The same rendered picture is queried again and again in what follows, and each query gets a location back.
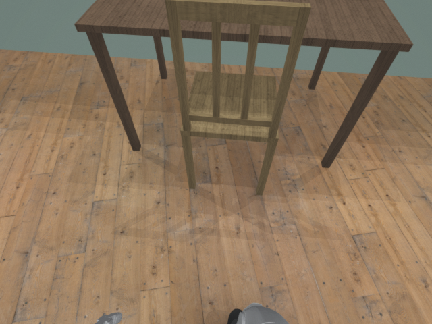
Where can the right robot foot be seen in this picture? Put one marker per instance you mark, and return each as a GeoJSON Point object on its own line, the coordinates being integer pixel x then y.
{"type": "Point", "coordinates": [233, 317]}

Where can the right robot thigh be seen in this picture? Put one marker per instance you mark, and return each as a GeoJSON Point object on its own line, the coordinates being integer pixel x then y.
{"type": "Point", "coordinates": [260, 315]}

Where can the table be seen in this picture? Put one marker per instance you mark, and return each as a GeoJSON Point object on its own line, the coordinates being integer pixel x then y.
{"type": "Point", "coordinates": [352, 24]}

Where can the chair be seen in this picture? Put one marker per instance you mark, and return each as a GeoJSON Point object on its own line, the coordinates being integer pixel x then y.
{"type": "Point", "coordinates": [234, 106]}

